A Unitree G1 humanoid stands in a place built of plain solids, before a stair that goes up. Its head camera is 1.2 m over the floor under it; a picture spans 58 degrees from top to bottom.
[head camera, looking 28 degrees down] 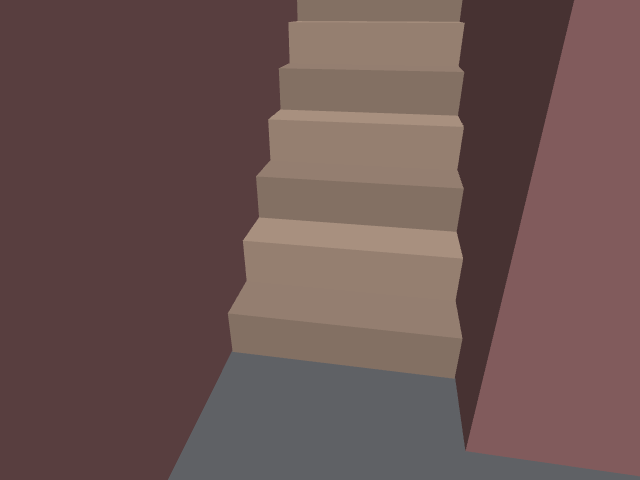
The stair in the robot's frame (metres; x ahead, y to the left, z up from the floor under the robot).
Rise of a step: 0.19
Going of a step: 0.23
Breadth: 0.86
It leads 10 degrees to the right of straight ahead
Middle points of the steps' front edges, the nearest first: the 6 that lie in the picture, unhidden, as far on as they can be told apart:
1.24 -0.07 0.19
1.46 -0.11 0.38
1.68 -0.15 0.57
1.91 -0.19 0.77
2.13 -0.22 0.96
2.35 -0.26 1.15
